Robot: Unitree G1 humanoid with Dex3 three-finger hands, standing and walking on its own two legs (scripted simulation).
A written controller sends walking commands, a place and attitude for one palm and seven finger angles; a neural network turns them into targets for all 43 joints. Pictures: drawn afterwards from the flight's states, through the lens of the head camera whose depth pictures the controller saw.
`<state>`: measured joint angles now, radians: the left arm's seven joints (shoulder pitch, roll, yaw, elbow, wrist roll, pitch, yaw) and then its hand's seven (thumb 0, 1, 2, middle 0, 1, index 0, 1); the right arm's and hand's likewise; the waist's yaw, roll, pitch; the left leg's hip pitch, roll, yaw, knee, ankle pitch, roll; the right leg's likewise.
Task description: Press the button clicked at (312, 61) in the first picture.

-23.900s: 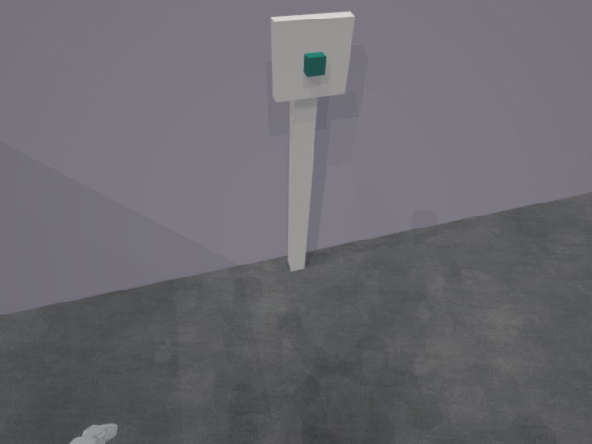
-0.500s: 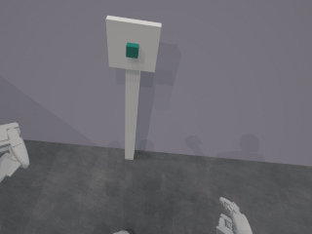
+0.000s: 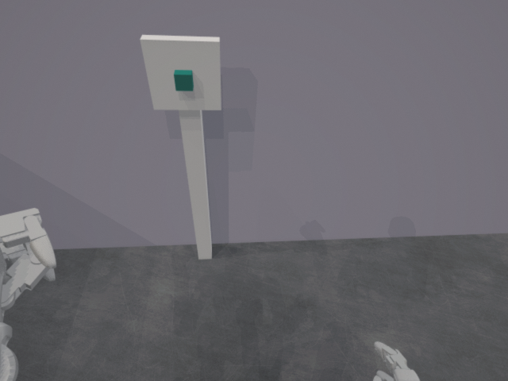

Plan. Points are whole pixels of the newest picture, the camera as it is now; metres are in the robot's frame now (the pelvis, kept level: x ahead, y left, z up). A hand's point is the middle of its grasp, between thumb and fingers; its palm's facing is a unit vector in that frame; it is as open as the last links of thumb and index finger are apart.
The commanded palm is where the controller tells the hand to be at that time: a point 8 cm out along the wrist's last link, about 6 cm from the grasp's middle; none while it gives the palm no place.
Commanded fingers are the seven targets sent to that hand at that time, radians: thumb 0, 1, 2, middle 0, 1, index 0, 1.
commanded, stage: stop stepping back and stand still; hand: left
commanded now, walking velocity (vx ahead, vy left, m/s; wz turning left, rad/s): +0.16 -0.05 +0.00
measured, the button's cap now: (184, 79) +0.76 +0.18 +0.12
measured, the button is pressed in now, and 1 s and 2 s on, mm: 0 0 0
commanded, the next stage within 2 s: let the arm hang, fingers relaxed in 0.76 s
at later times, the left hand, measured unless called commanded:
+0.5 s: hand (40, 268) +0.20 +0.23 +0.18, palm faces +0.40 -0.82 -0.40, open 3.1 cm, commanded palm +0.13 +0.29 +0.19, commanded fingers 0.00 0.90 0.90 -1.30 -1.50 -1.30 -1.50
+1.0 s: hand (72, 356) +0.17 +0.26 -0.02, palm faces +0.09 -0.88 -0.46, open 3.0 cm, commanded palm none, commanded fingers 0.00 0.90 0.90 -1.01 -1.18 -1.01 -1.18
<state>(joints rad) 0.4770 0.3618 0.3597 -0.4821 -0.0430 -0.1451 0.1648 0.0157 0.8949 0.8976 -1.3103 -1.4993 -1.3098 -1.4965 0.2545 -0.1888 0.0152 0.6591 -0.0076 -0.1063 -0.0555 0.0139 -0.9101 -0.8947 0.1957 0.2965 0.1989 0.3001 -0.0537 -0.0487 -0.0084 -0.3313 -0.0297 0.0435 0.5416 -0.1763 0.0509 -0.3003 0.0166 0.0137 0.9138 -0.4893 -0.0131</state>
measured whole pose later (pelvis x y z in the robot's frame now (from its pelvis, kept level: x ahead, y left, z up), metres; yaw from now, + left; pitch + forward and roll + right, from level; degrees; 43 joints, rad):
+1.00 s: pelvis -0.01 +0.02 +0.00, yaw +2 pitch +0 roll -1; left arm 0.34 0.34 0.11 0.21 0.03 -0.01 0.01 0.00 0.90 0.90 -1.25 -1.45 -1.25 -1.44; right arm 0.15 -0.32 -0.02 0.76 -0.01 -0.03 0.01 0.01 -0.91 -0.89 0.20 0.30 0.20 0.30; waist -0.01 0.10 -0.01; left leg -0.38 0.05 0.04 0.63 -0.25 0.00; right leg -0.28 -0.02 -0.09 0.61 -0.33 0.00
